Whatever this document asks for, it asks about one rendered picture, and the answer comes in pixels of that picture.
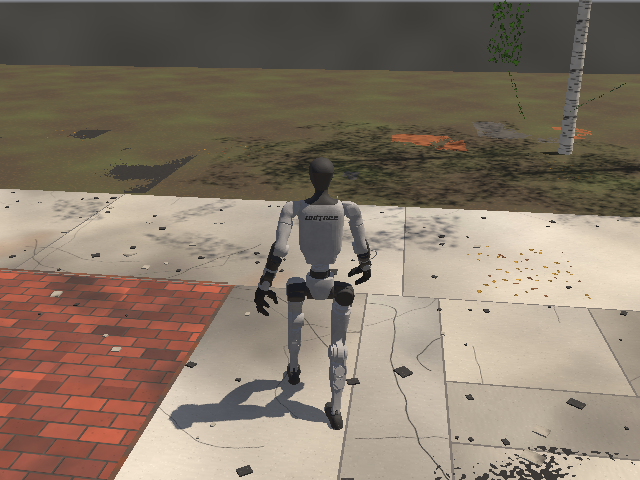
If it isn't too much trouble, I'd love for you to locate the robot right hand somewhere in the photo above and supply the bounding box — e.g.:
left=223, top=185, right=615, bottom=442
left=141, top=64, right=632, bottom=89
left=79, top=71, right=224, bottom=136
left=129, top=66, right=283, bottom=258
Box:
left=348, top=265, right=371, bottom=285

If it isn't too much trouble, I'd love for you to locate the right robot foot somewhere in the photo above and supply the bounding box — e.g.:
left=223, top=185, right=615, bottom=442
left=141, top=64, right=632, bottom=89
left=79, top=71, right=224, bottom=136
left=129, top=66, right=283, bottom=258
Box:
left=325, top=401, right=343, bottom=430

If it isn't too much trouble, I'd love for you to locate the left robot forearm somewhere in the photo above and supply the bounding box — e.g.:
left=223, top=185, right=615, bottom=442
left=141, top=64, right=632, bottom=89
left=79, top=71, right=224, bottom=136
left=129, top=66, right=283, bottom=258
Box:
left=258, top=241, right=282, bottom=291

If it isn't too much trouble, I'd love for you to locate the right robot forearm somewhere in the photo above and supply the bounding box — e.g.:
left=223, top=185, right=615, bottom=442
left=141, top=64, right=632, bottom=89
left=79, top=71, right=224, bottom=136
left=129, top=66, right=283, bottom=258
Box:
left=357, top=239, right=372, bottom=271

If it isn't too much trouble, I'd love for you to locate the robot right upper arm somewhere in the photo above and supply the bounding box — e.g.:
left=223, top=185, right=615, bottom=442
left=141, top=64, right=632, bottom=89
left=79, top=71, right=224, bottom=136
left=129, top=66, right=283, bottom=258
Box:
left=341, top=201, right=368, bottom=255

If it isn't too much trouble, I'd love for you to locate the robot left upper arm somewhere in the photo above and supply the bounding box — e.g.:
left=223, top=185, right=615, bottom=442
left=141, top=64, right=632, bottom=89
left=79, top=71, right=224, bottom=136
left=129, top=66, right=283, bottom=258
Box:
left=273, top=200, right=301, bottom=258

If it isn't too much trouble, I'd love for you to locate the robot left hand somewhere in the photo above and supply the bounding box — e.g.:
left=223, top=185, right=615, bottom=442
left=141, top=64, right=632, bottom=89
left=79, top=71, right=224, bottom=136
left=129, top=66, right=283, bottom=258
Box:
left=254, top=287, right=278, bottom=316

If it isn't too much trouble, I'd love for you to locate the right robot thigh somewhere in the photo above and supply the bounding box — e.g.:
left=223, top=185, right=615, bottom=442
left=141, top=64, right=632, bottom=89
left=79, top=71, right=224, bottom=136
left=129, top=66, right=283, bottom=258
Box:
left=328, top=281, right=355, bottom=363

